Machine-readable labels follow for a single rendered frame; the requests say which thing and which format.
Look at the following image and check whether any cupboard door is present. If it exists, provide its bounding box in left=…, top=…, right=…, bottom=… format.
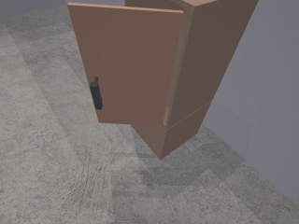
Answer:
left=67, top=3, right=184, bottom=126

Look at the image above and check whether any handle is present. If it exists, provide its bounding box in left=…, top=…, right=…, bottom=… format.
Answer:
left=90, top=77, right=103, bottom=110

